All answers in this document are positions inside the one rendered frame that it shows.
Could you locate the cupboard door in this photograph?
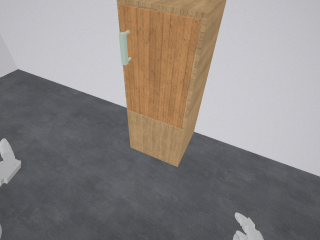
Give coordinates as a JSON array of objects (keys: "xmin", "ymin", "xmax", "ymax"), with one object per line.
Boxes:
[{"xmin": 119, "ymin": 4, "xmax": 201, "ymax": 129}]

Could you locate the handle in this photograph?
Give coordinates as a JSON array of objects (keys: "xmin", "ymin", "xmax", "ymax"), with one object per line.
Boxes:
[{"xmin": 119, "ymin": 30, "xmax": 132, "ymax": 66}]

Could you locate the robot right hand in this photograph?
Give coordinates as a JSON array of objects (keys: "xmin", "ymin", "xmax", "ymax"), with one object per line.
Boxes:
[{"xmin": 233, "ymin": 212, "xmax": 264, "ymax": 240}]

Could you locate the robot left hand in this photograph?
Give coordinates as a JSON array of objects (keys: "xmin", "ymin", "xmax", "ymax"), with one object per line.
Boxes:
[{"xmin": 0, "ymin": 138, "xmax": 21, "ymax": 187}]

